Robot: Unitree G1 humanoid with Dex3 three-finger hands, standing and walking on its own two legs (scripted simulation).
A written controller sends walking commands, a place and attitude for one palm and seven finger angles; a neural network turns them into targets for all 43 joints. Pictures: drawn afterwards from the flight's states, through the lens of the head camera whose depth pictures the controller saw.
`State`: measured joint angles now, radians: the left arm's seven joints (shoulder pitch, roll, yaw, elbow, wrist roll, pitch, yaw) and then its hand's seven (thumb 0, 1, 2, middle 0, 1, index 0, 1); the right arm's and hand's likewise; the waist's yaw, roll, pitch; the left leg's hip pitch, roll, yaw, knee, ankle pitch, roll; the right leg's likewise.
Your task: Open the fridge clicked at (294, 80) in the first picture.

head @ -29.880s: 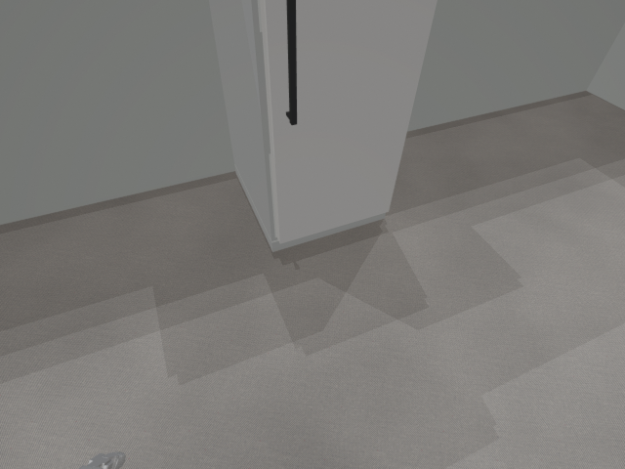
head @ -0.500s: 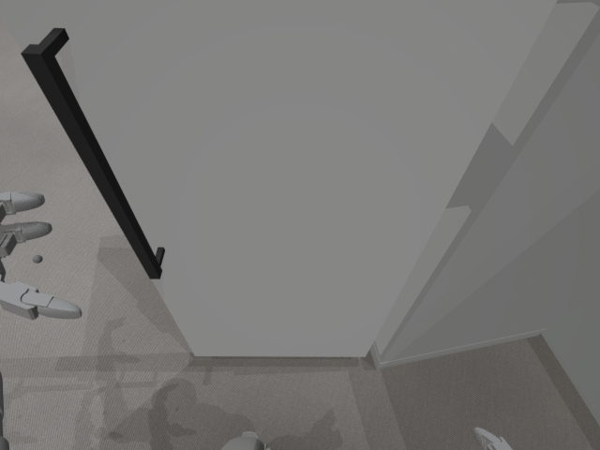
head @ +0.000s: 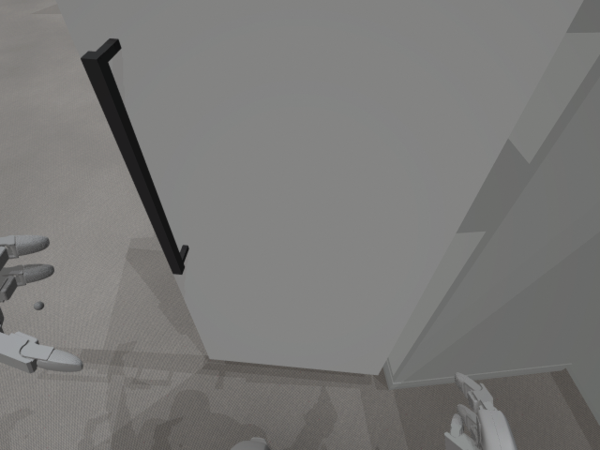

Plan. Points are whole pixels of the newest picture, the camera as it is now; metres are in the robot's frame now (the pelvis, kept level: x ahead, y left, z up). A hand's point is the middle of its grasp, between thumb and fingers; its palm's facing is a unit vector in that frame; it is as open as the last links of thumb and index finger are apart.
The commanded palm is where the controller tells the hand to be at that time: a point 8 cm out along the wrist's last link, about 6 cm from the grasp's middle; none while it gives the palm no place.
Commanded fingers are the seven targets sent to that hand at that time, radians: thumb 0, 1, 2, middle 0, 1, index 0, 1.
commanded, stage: slip the hand off the handle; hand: left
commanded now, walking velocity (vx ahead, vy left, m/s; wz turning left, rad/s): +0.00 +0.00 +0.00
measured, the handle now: (152, 184) +0.42 +0.28 +0.11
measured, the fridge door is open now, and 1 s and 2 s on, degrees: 79 79 79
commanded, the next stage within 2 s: draw the hand back to the body in 0.28 s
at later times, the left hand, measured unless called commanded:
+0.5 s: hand (40, 294) +0.24 +0.34 +0.10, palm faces +0.25 -0.96 -0.15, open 14.6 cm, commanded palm +0.20 +0.38 +0.12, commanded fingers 0.00 -0.55 0.20 -0.25 -1.15 -0.25 -1.15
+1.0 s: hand (15, 310) +0.20 +0.32 +0.14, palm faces +0.31 -0.93 -0.19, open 14.2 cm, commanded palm +0.16 +0.35 +0.16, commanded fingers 0.00 -0.15 0.39 -0.24 -0.92 -0.24 -0.92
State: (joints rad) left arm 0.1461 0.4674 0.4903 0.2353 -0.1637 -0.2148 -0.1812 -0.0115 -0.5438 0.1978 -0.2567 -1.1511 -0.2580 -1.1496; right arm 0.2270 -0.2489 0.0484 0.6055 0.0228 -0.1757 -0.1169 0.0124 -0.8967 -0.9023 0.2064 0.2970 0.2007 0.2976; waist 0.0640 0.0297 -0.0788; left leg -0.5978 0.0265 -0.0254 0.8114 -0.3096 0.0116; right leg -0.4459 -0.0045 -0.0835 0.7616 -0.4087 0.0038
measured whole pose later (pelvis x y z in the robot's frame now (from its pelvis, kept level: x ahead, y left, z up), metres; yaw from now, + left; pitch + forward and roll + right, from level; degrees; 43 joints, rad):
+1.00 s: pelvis -0.01 +0.02 +0.02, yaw +1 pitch -1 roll -3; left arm 0.24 0.41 0.42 -0.09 -0.25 -0.02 -0.19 -0.01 -0.44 0.25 -0.25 -1.09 -0.25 -1.08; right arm 0.22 -0.24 0.09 0.59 0.04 -0.30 -0.11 0.01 -0.90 -0.90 0.21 0.30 0.20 0.30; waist 0.08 0.02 -0.03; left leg -0.41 -0.01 -0.01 0.69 -0.28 0.03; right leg -0.25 -0.02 -0.05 0.62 -0.34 0.02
